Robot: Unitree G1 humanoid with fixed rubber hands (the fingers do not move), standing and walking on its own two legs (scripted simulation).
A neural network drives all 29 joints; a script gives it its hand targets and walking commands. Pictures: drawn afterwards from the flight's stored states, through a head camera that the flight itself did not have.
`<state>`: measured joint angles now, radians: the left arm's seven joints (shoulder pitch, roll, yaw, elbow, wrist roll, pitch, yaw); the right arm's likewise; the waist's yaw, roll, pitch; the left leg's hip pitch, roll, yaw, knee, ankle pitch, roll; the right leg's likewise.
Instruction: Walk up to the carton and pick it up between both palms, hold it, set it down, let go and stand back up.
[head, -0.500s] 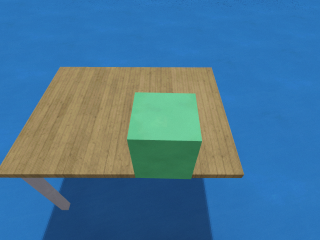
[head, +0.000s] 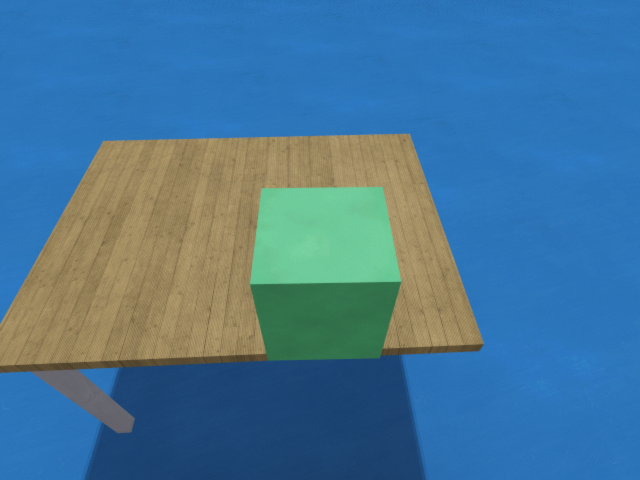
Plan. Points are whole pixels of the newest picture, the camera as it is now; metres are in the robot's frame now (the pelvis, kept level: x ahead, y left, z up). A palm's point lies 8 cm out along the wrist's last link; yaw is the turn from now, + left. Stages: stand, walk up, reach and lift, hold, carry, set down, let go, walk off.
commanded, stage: walk up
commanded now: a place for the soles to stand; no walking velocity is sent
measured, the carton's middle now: (323, 277) +0.46 +0.01 -0.09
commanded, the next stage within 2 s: reach and lift in 1.14 s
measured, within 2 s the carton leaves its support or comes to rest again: neither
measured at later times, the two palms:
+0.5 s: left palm out of the picture +0.01 +0.23 -0.14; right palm out of the picture -0.01 -0.26 -0.14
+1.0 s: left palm out of the picture +0.01 +0.21 -0.14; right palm out of the picture +0.01 -0.27 -0.14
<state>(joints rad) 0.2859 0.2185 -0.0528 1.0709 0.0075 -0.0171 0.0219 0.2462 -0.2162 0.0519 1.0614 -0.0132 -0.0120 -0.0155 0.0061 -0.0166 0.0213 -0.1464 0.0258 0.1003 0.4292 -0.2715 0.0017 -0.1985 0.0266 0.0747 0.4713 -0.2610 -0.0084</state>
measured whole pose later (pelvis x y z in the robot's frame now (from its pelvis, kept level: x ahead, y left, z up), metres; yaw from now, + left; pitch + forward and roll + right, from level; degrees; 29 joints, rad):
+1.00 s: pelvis +0.01 -0.03 +0.00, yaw -1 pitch -1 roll +0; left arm 0.30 0.22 -0.04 1.08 0.00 -0.01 0.02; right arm 0.29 -0.23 0.06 1.07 -0.03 -0.01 -0.03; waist 0.00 -0.01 0.03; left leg -0.12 0.08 0.10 0.43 -0.29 -0.04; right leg -0.17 0.08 0.07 0.45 -0.27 -0.05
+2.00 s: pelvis -0.04 -0.02 -0.01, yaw +3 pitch -3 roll +1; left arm 0.05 0.20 0.02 0.54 0.00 0.34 0.01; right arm 0.17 -0.16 -0.05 0.71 0.00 -0.05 0.04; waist -0.03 -0.03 0.05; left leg -0.25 0.05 0.04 0.59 -0.29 -0.03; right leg -0.27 0.03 -0.01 0.61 -0.29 -0.04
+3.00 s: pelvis -0.01 -0.02 -0.01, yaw +4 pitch +2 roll +0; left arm -0.06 0.17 -0.02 0.84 -0.14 -0.41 0.06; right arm -0.08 -0.19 0.06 1.02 0.22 -0.56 0.05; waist 0.01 0.00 -0.01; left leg -0.30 0.04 0.03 0.58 -0.32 -0.03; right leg -0.31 0.02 -0.02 0.59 -0.31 -0.03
